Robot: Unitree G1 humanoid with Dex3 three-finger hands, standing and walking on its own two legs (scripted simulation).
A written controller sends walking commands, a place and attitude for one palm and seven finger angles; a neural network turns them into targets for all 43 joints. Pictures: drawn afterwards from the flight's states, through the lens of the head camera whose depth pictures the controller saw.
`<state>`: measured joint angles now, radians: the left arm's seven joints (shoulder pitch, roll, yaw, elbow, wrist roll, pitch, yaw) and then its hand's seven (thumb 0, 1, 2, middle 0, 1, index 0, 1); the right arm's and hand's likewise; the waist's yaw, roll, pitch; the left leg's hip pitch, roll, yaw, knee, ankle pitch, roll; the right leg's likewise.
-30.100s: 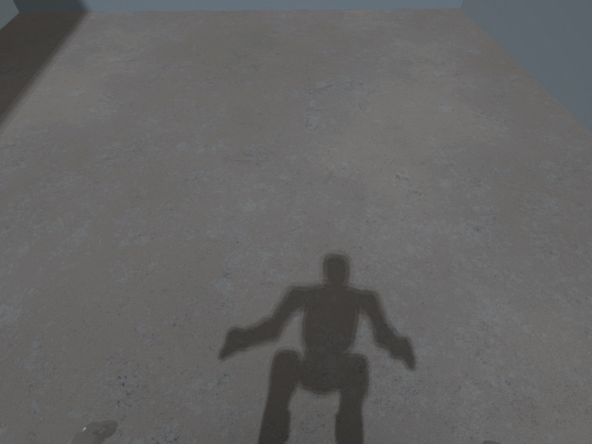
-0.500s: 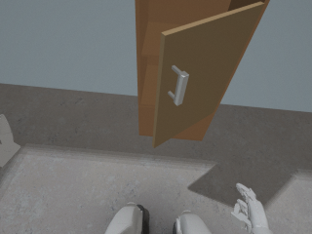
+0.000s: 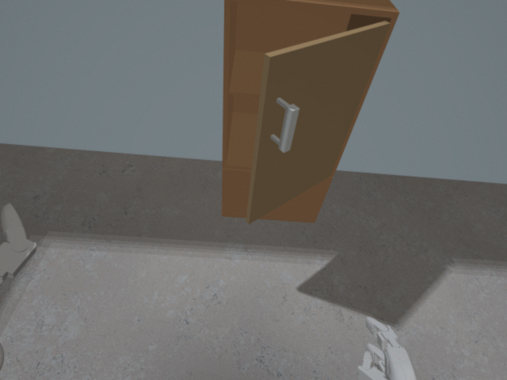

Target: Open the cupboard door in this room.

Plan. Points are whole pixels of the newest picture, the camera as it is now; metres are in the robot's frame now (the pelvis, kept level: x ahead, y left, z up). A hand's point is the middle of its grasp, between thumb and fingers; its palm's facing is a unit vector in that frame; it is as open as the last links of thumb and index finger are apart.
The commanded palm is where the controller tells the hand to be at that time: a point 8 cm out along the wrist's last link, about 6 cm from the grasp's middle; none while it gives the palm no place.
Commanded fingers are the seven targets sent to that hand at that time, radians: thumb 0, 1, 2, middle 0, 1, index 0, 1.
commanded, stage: stop stepping back and stand still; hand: left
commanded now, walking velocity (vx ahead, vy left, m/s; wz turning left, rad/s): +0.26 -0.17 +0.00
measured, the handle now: (282, 125) +0.68 -0.04 +0.02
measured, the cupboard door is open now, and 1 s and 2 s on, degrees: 40 40 40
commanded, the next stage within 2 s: let the arm hang, fingers relaxed in 0.76 s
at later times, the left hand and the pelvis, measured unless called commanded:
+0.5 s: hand (96, 248) +0.22 +0.20 +0.17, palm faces +0.34 -0.82 -0.46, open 7.5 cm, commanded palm +0.17 +0.26 +0.18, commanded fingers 0.00 0.90 0.90 -0.20 -0.30 -0.20 -0.30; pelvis +0.00 -0.03 +0.00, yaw -5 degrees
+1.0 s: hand (116, 311) +0.22 +0.23 -0.03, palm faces +0.02 -0.89 -0.46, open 7.4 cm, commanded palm none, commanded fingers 0.00 0.90 0.90 -0.20 -0.30 -0.20 -0.30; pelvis +0.00 +0.00 +0.00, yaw -5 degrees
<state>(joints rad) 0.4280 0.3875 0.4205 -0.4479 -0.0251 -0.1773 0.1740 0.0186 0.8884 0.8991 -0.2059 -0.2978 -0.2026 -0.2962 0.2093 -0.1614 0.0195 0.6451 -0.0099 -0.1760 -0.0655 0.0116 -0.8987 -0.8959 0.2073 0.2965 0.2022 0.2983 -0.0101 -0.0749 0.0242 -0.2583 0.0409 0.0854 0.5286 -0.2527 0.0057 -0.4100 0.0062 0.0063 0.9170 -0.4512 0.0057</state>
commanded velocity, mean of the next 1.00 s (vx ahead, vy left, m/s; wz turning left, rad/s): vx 0.04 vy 0.03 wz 0.00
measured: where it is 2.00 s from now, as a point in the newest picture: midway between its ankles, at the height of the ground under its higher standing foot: outside the picture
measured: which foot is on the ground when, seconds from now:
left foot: down 0.00-0.26, up 0.28-0.50, down 0.52-1.00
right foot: up 0.00-0.24, down 0.26-1.00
